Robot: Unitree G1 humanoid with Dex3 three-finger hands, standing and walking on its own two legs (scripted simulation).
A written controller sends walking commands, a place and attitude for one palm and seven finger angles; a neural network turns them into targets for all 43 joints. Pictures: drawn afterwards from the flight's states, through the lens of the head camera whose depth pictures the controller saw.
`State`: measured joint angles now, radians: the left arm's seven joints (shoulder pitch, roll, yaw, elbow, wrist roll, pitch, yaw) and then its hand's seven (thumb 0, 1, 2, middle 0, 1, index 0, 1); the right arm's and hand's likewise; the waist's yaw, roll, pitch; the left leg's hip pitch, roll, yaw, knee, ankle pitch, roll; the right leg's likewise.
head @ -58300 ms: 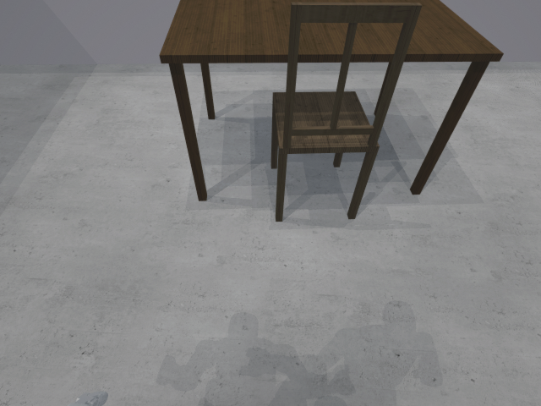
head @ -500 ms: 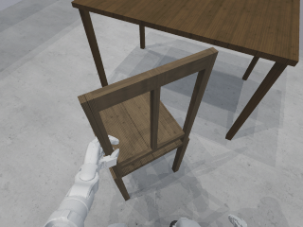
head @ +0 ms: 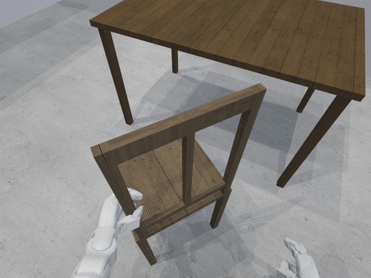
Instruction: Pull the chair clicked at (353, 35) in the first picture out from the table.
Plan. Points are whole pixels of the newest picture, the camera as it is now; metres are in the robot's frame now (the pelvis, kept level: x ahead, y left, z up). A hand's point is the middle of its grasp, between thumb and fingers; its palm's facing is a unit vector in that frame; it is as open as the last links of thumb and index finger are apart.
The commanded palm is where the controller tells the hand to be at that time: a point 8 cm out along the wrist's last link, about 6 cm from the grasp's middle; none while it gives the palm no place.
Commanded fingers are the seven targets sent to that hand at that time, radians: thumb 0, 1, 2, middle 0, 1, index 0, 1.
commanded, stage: stop walking, hand still on the chair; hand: left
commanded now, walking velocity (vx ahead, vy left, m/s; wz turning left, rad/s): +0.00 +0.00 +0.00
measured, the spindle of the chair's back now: (187, 174) +0.38 +0.02 -0.05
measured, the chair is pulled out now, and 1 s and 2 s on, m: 0.49 0.49 0.49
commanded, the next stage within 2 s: open the thumb and straighten the fingers in 0.10 s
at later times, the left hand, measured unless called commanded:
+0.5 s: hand (130, 214) +0.27 +0.15 -0.07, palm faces +0.05 -0.99 -0.16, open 9.7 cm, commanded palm +0.24 +0.20 -0.05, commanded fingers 0.00 -0.55 0.20 -0.35 -1.01 -0.35 -1.01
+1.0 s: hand (126, 217) +0.26 +0.16 -0.08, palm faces +0.06 -0.98 -0.17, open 17.2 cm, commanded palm +0.24 +0.21 -0.06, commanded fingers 0.00 -0.55 0.20 0.00 0.00 0.00 0.00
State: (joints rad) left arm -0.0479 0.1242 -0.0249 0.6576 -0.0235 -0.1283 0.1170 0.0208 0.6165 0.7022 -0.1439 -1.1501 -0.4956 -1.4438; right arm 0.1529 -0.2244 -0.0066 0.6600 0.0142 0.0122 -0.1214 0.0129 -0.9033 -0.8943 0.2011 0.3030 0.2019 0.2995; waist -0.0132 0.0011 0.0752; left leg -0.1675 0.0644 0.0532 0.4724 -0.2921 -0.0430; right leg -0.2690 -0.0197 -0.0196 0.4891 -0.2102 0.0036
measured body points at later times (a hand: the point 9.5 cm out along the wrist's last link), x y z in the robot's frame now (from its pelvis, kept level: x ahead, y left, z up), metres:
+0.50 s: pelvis +0.00 +0.01 -0.02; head +0.04 +0.00 +0.43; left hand +0.26 +0.20 -0.06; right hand +0.13 -0.24 -0.13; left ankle -0.03 +0.14 -0.74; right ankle +0.03 -0.12 -0.74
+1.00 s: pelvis +0.01 +0.00 -0.04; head +0.06 -0.01 +0.41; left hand +0.26 +0.21 -0.07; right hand +0.18 -0.24 -0.14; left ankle -0.03 +0.14 -0.74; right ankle +0.03 -0.12 -0.74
